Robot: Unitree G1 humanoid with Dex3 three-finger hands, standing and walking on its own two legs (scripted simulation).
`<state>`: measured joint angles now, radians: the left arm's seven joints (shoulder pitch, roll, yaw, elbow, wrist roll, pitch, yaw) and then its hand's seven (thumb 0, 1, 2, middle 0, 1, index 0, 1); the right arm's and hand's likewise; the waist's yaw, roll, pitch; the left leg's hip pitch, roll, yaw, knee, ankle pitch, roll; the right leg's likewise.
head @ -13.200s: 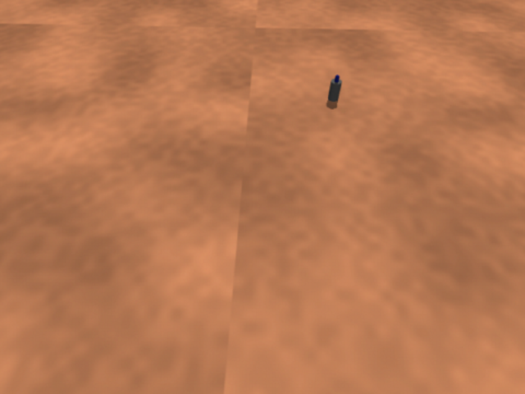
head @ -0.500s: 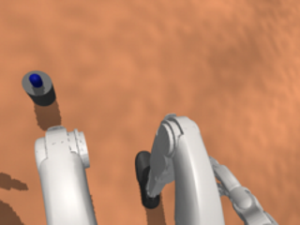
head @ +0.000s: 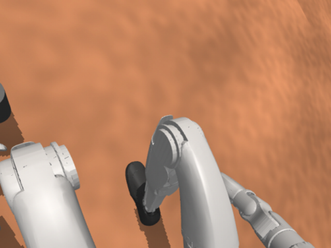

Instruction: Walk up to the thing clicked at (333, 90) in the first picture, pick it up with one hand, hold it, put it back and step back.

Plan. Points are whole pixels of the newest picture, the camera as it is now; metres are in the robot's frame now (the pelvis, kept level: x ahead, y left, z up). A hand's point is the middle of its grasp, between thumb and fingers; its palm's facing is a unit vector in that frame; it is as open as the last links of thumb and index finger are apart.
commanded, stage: close in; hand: left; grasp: from the side
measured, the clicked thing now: out of the picture +0.46 +0.26 -0.20
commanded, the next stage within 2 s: rest palm in 0.22 s
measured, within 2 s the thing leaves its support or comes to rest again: leaves its support in 1.54 s
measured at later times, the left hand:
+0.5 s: hand out of the picture +0.42 +0.26 -0.18, palm faces +0.20 -0.98 -0.01, open 16.8 cm
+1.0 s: hand out of the picture +0.44 +0.26 -0.18, palm faces +0.24 -0.97 -0.03, open 10.1 cm
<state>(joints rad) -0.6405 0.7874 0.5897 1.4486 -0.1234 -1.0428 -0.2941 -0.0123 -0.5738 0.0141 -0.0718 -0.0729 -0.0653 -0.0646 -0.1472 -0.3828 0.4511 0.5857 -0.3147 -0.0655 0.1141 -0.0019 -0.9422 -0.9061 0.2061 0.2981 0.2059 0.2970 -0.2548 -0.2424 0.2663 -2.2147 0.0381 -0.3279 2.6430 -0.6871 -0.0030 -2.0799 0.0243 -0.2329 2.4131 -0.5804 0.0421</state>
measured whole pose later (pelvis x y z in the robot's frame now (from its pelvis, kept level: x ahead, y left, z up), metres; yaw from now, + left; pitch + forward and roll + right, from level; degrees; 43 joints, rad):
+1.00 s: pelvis +0.00 +0.01 +0.00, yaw -3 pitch +11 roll -19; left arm -0.66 0.86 0.41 1.52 -0.04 -1.16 0.01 0.01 0.15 0.53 -0.55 -0.55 -0.52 -0.55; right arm -0.20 -0.37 0.56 0.56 -0.40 0.00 0.15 0.00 -0.89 -0.90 0.21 0.30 0.21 0.30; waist -0.27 -0.29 0.33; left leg -2.20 0.03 -0.41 2.67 -0.72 0.00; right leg -2.04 0.05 -0.29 2.38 -0.58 0.07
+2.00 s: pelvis +0.00 +0.00 +0.02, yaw +0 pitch +18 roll -16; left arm -0.58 0.66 0.33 1.04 -0.09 -0.88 -0.05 -0.01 -0.40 1.07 -0.72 -1.06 -0.73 -1.09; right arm -0.06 -0.35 0.34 0.59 -0.25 0.04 0.16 0.00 -0.91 -0.90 0.21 0.30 0.21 0.30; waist -0.20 -0.15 0.14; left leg -2.24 0.04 -0.30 2.57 -0.69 0.02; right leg -2.09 0.01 -0.22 2.34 -0.60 0.05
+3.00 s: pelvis +0.03 -0.01 +0.08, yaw +8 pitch +32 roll -6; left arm -0.61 0.42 0.35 0.87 -0.12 -0.60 -0.21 -0.01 -0.44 1.13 -0.74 -1.06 -0.75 -1.09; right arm 0.06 -0.29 0.07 0.62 -0.08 0.05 0.06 0.00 -0.92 -0.90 0.20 0.30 0.20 0.30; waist -0.12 -0.02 -0.11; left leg -2.17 0.04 -0.11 2.31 -0.70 -0.01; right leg -2.12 -0.03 -0.08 2.23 -0.67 0.00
